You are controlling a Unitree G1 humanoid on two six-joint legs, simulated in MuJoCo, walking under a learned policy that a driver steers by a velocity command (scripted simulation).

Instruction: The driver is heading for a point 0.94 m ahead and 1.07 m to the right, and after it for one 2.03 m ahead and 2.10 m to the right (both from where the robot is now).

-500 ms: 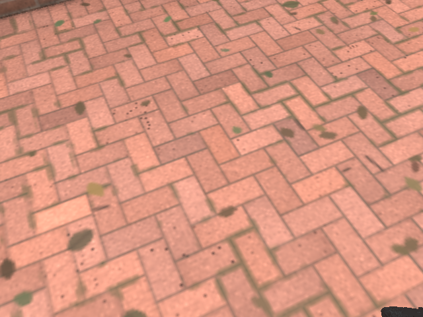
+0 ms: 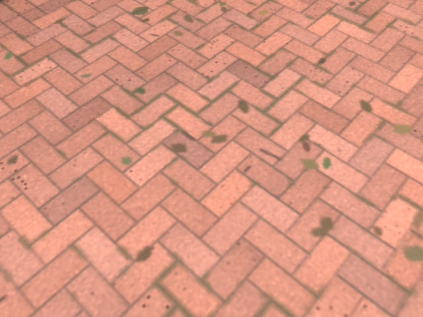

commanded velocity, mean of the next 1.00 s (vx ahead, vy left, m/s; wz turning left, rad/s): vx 0.34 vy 0.00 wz -0.60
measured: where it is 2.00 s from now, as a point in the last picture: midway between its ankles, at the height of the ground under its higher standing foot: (377, 240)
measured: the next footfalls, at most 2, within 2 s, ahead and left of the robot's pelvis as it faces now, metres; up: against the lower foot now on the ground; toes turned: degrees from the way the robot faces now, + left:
right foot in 0.10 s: +0.06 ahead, -0.13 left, +0.00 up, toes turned -5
left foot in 0.54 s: +0.24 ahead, +0.07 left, +0.00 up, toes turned -23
